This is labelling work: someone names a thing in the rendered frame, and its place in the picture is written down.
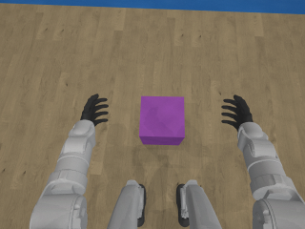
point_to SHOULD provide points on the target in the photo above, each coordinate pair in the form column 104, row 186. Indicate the left robot foot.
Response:
column 140, row 221

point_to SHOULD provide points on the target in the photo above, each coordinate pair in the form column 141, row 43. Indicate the robot left forearm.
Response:
column 70, row 173

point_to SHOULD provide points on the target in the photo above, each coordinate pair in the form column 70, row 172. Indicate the right robot foot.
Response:
column 184, row 222

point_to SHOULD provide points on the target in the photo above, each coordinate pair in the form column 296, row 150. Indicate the left robot upper arm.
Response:
column 60, row 211

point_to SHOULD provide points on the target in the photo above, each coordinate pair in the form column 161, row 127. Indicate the left robot hand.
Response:
column 89, row 112

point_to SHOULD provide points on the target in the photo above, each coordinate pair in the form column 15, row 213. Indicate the robot right forearm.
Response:
column 268, row 179

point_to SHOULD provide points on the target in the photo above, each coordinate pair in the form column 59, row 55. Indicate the robot foot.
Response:
column 140, row 221
column 184, row 222

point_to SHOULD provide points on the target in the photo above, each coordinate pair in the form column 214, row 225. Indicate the carton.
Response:
column 162, row 120

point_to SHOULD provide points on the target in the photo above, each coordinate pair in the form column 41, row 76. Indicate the right robot hand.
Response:
column 241, row 109

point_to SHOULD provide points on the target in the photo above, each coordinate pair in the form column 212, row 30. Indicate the right robot upper arm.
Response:
column 270, row 213

